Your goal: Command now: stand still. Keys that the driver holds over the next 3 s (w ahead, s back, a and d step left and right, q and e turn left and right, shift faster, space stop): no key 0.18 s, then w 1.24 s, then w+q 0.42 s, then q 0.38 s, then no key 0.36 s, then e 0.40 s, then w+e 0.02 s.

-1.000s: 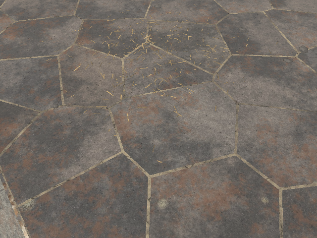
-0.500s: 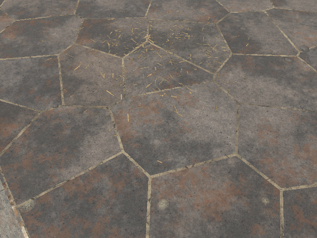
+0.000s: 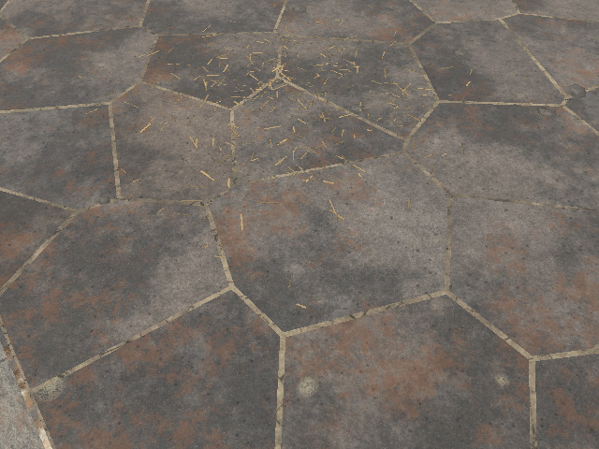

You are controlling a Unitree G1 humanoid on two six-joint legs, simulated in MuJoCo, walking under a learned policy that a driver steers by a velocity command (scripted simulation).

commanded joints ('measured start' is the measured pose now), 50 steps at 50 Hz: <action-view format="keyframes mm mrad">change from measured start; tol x32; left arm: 1 95 67 9 -1 0 -3 2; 20 204 161 70 -13 20 -26 -12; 44 -388 88 53 -293 5 -32 -82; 50 193 282 131 -144 42 -61 -42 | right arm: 1 75 -68 -9 -3 0 -2 -2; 50 249 -115 -29 -112 -4 -111 24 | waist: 1 0 -6 63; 23 -36 -100 156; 26 -172 342 -40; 50 203 -49 -235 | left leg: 1 46 93 -88 -45 128 28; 19 -436 59 31 380 -274 62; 24 125 -44 110 78 -79 71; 28 242 372 -583 -270 -516 212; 43 185 184 -26 -260 576 150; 48 277 202 13 142 981 131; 50 -24 90 74 698 317 116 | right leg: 1 -116 -118 88 -80 192 -23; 9 -111 -119 87 -79 206 -24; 15 -118 -243 329 -237 -538 -164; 22 -38 -293 283 -189 -100 -193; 28 -649 -71 1 824 -133 -69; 44 -490 -37 -172 237 240 -51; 50 243 -278 198 80 16 -209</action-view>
